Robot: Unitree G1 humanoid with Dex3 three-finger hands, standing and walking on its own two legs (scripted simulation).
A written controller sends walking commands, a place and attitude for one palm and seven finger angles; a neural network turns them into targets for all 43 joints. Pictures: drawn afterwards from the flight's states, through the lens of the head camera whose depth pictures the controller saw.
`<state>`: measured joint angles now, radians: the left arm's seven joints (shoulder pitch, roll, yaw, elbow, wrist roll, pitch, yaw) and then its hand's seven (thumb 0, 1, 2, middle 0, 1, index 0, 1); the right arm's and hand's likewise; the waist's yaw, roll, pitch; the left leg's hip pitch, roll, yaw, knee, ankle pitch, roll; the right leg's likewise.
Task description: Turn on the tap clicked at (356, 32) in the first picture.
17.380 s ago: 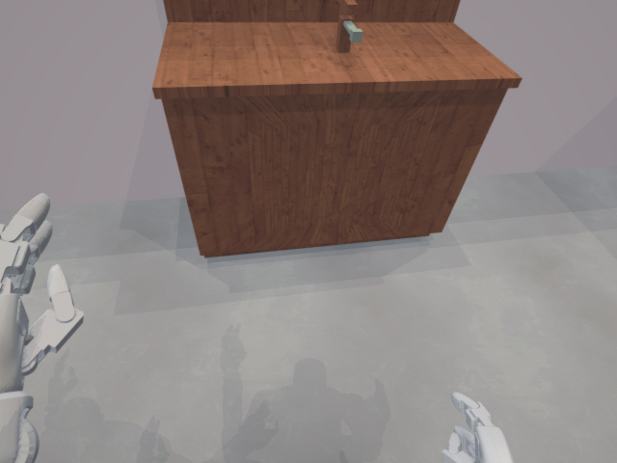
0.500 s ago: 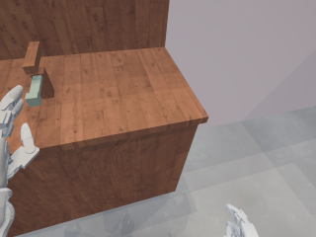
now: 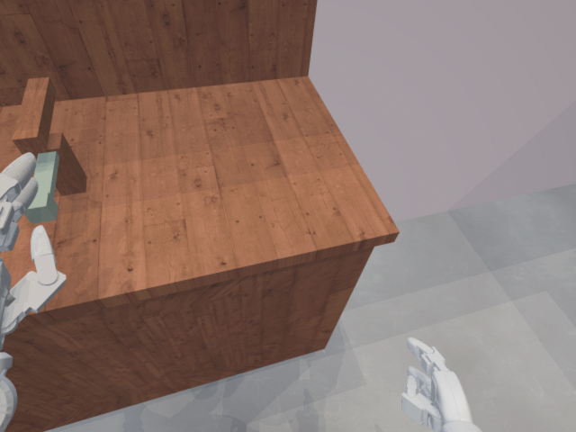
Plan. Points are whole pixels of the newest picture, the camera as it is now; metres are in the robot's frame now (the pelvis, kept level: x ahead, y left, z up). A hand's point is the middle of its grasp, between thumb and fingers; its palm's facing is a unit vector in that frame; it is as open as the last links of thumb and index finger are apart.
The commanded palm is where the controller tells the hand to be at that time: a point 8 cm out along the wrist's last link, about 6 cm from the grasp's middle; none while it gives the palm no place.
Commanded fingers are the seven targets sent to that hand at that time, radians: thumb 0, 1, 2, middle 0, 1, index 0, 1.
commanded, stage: come to a stop and stand still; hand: left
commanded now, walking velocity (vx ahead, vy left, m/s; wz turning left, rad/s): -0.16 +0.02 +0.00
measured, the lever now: (40, 207) +0.34 +0.35 +0.10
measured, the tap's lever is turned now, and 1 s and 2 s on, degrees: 0 0 0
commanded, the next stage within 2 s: look again from close up in 0.58 s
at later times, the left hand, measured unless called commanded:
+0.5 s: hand (65, 310) +0.20 +0.23 +0.15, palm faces +0.40 -0.84 -0.36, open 7.4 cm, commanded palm +0.14 +0.26 +0.17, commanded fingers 0.00 0.90 0.90 -0.20 -0.30 -0.20 -0.30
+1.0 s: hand (58, 298) +0.21 +0.25 +0.15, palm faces +0.39 -0.85 -0.34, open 7.4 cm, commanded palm +0.15 +0.28 +0.17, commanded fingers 0.00 0.90 0.90 -0.20 -0.30 -0.20 -0.30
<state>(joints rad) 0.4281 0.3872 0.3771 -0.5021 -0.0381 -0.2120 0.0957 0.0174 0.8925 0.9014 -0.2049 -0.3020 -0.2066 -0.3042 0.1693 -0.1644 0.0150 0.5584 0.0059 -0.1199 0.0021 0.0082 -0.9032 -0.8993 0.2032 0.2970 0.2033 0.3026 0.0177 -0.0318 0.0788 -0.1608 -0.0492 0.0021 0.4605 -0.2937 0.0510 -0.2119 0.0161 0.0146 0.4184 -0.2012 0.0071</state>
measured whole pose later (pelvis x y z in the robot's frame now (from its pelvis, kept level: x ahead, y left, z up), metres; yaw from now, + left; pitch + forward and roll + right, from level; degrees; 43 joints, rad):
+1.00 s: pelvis -0.01 +0.00 +0.00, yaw +0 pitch +0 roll -1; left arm 0.42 0.34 0.33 -0.43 -0.04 -0.18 0.11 0.02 0.89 0.90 -0.21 -0.30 -0.21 -0.30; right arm 0.19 -0.19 0.01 0.59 0.01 -0.10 -0.04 0.01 -0.90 -0.90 0.20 0.30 0.20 0.30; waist 0.03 -0.02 0.04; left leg -0.17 -0.05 0.00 0.43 -0.26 0.06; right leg -0.21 0.02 0.01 0.37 -0.16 0.01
